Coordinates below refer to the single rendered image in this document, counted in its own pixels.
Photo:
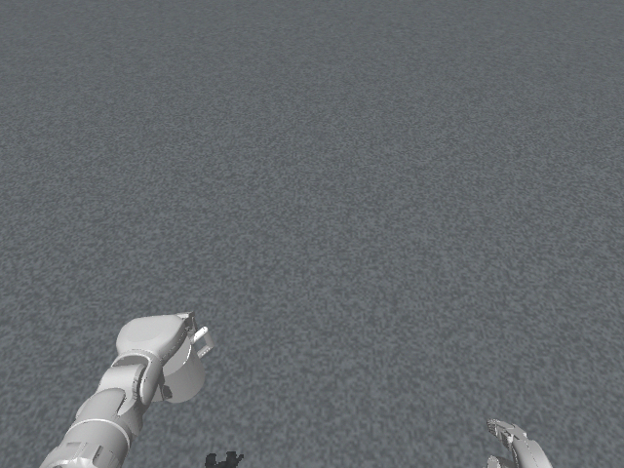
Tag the mug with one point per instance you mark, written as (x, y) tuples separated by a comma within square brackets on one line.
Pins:
[(184, 372)]

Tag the left robot hand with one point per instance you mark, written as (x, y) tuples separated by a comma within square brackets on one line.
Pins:
[(159, 335)]

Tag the left robot arm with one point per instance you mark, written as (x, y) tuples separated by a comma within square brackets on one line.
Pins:
[(108, 422)]

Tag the right robot hand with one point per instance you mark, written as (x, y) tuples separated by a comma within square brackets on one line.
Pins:
[(526, 453)]

